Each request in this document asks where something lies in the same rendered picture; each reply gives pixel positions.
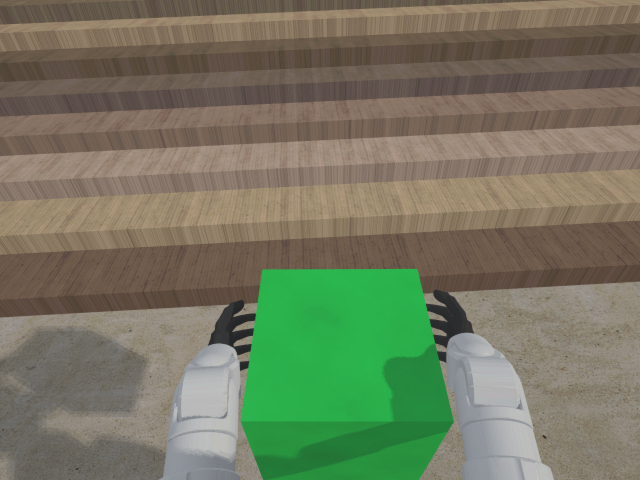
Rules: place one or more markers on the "carton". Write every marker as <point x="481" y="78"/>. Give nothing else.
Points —
<point x="344" y="380"/>

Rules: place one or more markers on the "robot left hand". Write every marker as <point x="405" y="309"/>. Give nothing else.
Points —
<point x="226" y="324"/>

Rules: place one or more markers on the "robot left forearm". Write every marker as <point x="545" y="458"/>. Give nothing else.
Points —
<point x="203" y="429"/>

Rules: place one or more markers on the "robot right forearm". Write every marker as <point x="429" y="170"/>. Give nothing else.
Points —
<point x="493" y="416"/>

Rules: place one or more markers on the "robot right hand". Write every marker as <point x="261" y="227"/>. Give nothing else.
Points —
<point x="456" y="319"/>

